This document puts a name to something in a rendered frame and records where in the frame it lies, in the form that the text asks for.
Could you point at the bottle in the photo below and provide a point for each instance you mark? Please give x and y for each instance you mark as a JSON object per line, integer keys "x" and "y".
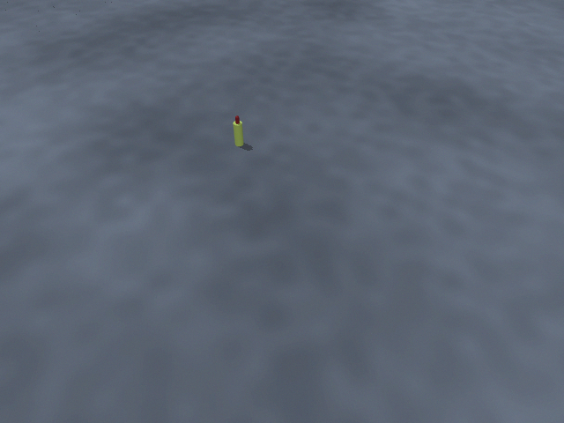
{"x": 238, "y": 133}

